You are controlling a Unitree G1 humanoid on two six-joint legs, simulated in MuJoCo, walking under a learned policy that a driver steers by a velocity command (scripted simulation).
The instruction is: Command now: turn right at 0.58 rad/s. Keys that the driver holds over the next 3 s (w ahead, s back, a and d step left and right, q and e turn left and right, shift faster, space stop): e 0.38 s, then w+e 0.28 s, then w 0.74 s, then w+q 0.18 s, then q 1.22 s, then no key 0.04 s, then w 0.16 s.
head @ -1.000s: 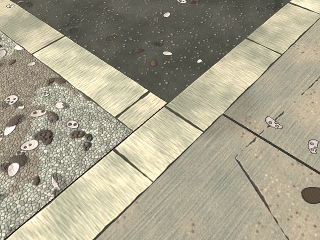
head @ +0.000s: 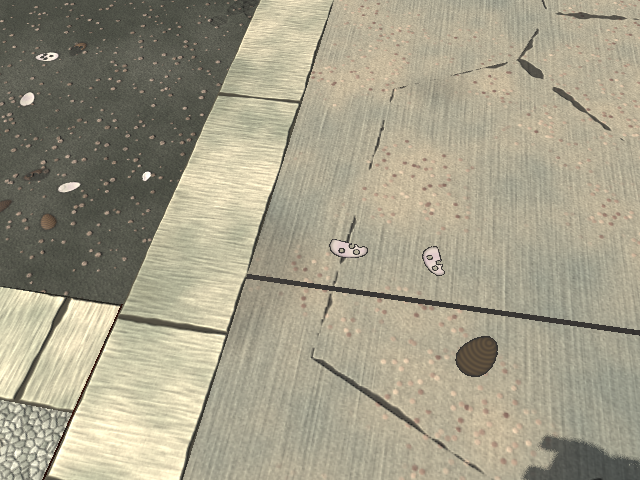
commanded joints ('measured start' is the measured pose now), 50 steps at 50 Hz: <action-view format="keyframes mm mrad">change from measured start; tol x32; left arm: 1 -28 173 47 -74 -4 -4 -1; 50 276 142 17 55 -3 -77 4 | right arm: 1 7 -98 -25 -64 5 -26 11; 50 95 -170 -34 -92 1 -121 64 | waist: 1 -7 -169 -140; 6 3 301 -112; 24 0 154 -87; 27 72 -298 -80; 50 -99 -139 -152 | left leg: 1 37 -17 7 -115 4 16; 6 294 432 -419 -437 491 328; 19 353 319 40 -395 539 296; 23 257 333 57 -410 93 252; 28 -501 63 25 439 -260 77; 38 -267 61 71 -30 380 21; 50 258 -4 148 -229 321 187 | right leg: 1 156 -242 330 -96 218 -171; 6 -253 53 4 436 -471 38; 10 -295 -36 -3 738 -260 121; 25 301 -53 -230 -14 -124 -11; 27 459 -451 589 -249 -362 -297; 29 372 -426 497 -317 -465 -276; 46 355 -311 113 -266 208 -141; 50 312 -233 26 107 767 -74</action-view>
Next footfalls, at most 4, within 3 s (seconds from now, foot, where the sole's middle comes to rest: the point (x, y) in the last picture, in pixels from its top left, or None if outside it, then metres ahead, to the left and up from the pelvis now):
0.08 left None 0.06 0.14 -0.78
0.52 right None -0.01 -0.12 -0.78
1.00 left None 0.39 -0.07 -0.78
1.50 right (568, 434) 0.54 -0.44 -0.78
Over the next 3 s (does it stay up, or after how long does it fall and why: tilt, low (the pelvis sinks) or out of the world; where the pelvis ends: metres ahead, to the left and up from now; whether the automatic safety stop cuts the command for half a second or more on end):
stays up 0.66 -0.35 0.01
